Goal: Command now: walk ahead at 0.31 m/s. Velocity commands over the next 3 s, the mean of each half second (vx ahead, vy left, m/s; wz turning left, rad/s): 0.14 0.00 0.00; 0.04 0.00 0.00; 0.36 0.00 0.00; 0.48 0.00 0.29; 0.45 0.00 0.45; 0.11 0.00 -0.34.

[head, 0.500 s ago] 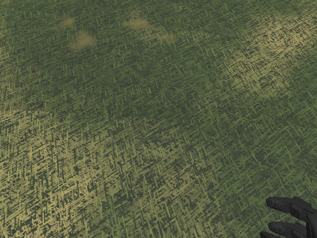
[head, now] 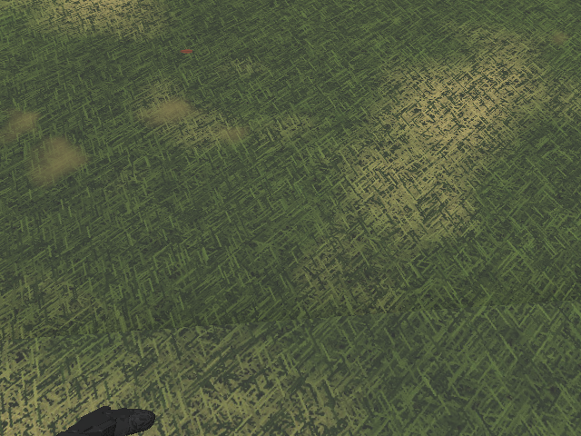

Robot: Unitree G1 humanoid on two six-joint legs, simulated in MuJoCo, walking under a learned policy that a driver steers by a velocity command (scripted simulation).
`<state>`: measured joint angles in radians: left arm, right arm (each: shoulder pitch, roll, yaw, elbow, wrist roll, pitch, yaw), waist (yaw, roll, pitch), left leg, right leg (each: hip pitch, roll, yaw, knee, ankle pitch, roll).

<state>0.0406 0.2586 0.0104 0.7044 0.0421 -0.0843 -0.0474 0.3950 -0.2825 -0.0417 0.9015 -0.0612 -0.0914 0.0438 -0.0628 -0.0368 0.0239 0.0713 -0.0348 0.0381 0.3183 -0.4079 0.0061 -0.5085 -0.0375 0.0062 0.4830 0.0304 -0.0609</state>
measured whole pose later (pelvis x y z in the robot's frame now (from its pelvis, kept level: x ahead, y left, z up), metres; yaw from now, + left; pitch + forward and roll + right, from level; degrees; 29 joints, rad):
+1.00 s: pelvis +0.16 -0.01 +0.01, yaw +0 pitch +0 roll +0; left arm 0.20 0.30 0.08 0.77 0.03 -0.09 -0.05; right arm 0.12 -0.31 -0.04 0.90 -0.03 -0.06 0.03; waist -0.01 0.01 0.02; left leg -0.24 0.06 0.04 0.57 -0.36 0.00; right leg -0.22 0.03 -0.03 0.53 -0.31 -0.06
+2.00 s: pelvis +0.62 -0.01 +0.01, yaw +12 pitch +0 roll -4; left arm 0.49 0.14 -0.01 1.06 0.11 -0.14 0.00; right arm 0.17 -0.20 -0.01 0.84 -0.09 -0.06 0.09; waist 0.07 0.06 0.00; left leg -0.76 0.13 -0.09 0.90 0.21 0.06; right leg -0.01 0.06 -0.24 0.33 -0.32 -0.05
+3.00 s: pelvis +1.10 +0.17 -0.13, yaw +12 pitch +4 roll +2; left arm 0.17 0.26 0.09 0.75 0.00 0.02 0.05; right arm 0.04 -0.26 -0.07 0.89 0.01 0.01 -0.05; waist 0.04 -0.01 0.02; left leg -0.49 -0.04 -0.12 0.74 -0.34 -0.04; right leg -0.43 0.11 0.15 0.47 -0.09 -0.05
